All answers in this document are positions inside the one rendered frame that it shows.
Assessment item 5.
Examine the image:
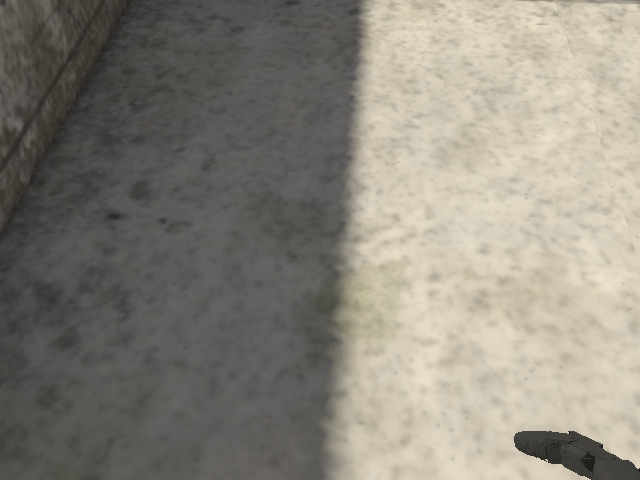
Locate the robot right hand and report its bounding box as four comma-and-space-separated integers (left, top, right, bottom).
514, 431, 640, 480

